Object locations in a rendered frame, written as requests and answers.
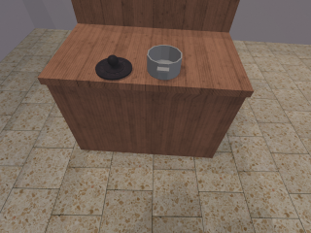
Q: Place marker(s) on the table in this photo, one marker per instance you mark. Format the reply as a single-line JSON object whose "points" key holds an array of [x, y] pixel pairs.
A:
{"points": [[185, 116]]}

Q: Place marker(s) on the pot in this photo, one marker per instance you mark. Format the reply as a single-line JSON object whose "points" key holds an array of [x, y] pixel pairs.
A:
{"points": [[164, 62]]}

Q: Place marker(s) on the knob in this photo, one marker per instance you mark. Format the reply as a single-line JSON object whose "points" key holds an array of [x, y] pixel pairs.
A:
{"points": [[112, 60]]}

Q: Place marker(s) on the lid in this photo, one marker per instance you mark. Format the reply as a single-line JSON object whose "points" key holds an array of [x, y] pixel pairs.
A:
{"points": [[107, 72]]}

